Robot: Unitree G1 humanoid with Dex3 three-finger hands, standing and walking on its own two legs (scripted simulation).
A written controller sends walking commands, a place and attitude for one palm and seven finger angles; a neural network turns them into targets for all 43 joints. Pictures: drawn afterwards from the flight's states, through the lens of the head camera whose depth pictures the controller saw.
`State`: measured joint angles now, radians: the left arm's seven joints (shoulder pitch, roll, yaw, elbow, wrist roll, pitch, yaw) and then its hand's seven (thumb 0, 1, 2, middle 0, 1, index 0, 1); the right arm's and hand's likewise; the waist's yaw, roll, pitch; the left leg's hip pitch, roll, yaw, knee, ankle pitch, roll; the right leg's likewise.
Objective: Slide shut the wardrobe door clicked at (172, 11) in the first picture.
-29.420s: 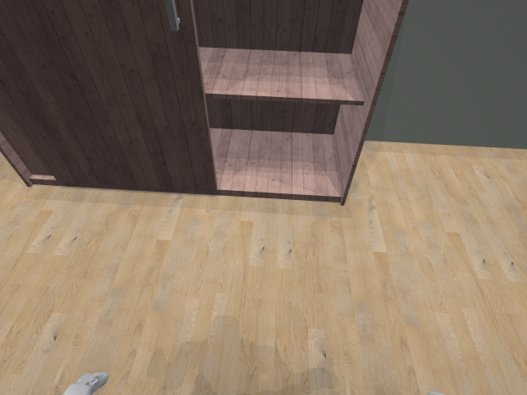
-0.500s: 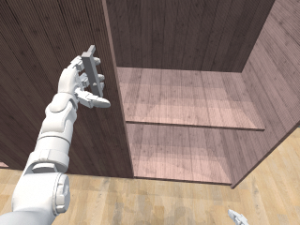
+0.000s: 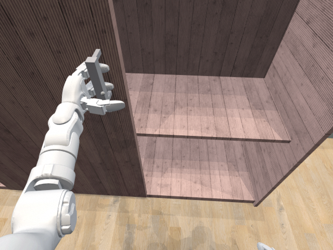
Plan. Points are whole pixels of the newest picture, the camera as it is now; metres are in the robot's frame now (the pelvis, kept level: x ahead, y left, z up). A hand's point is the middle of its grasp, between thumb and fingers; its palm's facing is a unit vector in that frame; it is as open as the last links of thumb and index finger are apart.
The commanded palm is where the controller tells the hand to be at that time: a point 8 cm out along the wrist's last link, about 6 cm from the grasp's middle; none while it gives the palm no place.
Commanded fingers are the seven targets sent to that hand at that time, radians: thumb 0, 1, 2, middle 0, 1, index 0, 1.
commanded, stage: grip the handle and tug to test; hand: left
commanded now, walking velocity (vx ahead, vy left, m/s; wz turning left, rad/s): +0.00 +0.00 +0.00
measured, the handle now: (101, 80) +0.49 +0.17 +0.16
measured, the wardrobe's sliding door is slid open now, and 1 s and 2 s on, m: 0.65 0.65 0.59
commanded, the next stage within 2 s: tug the door sideways, standing still in 1.14 s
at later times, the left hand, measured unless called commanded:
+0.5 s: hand (108, 92) +0.45 +0.14 +0.16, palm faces -0.04 -1.00 +0.00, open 5.2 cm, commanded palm +0.43 +0.19 +0.16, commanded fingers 0.00 0.90 0.90 -0.45 -1.40 -0.45 -1.40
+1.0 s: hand (108, 92) +0.45 +0.14 +0.16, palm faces -0.03 -1.00 +0.00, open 5.2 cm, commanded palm +0.40 +0.19 +0.16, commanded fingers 0.00 0.90 0.90 -0.45 -1.40 -0.45 -1.40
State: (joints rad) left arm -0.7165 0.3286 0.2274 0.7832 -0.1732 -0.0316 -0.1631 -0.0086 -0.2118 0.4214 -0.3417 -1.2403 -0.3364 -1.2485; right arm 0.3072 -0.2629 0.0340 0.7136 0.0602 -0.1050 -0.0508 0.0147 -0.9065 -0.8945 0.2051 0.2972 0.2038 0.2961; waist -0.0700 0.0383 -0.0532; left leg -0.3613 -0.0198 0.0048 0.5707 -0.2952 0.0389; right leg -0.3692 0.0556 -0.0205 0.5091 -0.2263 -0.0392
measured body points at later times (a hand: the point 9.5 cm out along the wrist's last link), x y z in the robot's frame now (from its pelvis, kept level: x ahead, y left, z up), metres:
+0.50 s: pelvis +0.00 +0.00 +0.00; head +0.02 -0.01 +0.45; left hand +0.44 +0.20 +0.16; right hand +0.10 -0.25 -0.11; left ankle +0.00 +0.09 -0.73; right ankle +0.02 -0.10 -0.73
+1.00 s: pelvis +0.01 +0.00 +0.00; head +0.02 -0.01 +0.45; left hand +0.44 +0.20 +0.16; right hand +0.10 -0.26 -0.11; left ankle +0.00 +0.09 -0.73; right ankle +0.02 -0.10 -0.73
